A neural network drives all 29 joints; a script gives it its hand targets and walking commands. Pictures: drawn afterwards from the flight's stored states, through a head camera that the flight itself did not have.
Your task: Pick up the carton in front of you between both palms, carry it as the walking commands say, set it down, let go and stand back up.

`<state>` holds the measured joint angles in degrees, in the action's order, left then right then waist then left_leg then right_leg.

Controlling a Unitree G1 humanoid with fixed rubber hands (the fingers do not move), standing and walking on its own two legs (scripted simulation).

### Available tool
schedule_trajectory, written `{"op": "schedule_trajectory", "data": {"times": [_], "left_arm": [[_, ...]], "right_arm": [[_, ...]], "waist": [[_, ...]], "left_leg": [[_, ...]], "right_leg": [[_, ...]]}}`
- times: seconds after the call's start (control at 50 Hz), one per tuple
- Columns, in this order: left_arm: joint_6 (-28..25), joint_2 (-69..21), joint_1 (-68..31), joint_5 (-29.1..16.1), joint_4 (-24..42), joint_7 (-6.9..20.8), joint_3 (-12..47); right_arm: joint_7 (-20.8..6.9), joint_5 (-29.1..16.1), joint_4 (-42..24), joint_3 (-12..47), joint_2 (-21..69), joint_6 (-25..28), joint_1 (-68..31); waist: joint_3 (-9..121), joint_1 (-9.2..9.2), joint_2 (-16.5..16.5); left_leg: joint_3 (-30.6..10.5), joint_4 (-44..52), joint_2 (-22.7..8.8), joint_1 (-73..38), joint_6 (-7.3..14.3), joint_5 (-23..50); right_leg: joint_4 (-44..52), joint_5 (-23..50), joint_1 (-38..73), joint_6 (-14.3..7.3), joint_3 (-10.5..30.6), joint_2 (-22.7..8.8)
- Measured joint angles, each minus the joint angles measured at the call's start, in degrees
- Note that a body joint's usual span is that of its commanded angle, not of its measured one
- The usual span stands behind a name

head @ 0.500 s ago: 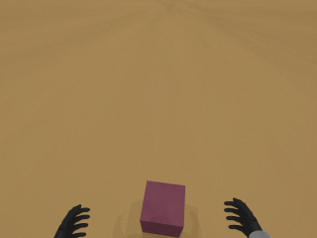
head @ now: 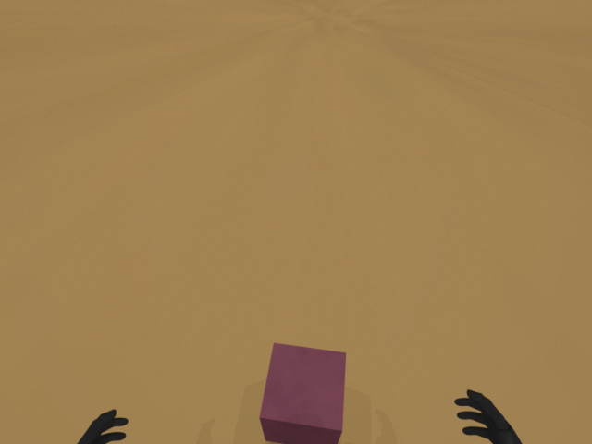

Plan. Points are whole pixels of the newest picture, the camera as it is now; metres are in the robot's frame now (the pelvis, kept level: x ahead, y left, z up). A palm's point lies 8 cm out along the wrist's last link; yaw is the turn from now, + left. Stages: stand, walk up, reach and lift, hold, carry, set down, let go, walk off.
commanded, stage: stand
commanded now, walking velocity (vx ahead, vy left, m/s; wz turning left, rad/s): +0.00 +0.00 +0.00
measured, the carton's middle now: (304, 398) +0.39 -0.03 -0.65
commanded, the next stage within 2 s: none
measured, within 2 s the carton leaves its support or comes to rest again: neither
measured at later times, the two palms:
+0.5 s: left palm out of the picture +0.12 +0.29 -0.08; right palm out of the picture +0.13 -0.29 -0.09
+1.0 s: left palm out of the picture +0.09 +0.30 -0.09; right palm out of the picture +0.09 -0.30 -0.10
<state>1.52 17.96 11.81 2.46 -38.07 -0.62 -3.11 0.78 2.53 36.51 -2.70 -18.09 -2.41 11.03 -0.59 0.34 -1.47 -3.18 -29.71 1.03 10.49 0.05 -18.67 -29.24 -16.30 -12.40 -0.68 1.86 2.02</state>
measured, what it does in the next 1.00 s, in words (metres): stands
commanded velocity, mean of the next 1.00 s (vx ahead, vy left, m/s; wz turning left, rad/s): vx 0.00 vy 0.00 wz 0.00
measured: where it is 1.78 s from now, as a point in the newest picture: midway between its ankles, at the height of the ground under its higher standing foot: outside the picture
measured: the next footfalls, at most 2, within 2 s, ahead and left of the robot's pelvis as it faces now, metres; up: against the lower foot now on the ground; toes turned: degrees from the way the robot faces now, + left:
none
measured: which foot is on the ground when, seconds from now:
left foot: down 0.00-1.00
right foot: down 0.00-1.00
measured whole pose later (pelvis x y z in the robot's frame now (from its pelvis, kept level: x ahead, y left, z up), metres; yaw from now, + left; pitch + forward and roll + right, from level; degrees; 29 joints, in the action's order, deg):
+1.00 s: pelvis -0.01 +0.00 +0.01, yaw +0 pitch -2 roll +0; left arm -0.3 20.6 8.0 1.1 -55.7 -0.7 -1.1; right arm 1.2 1.4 54.1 -0.4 -21.3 0.8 9.2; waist -1.2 0.4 -0.9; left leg -2.9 -20.9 0.9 5.1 -0.2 -13.5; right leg -22.0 -11.9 -7.6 -0.8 1.8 1.4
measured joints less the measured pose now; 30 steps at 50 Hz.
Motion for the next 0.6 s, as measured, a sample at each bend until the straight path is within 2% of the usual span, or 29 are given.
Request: {"op": "schedule_trajectory", "data": {"times": [0.18,0.6], "left_arm": [[-1.1,1.0,-0.8,-0.3,-4.7,-0.5,0.3],[-1.7,1.5,-2.8,-0.9,-12.1,-0.4,1.2]], "right_arm": [[0.5,-0.1,5.0,0.6,-1.0,1.9,-0.4],[0.8,-0.7,11.7,1.6,-2.2,2.8,-1.4]], "waist": [[0.2,0.17,-0.1],[-0.1,0.10,0.4]], "left_leg": [[-0.2,1.5,0.1,-1.0,-0.1,0.3],[-0.1,5.5,0.0,-4.1,-0.2,2.4]], "right_leg": [[0.9,-0.2,0.8,-0.1,-0.4,-0.3],[4.2,1.6,3.7,-0.2,-0.4,-0.5]]}}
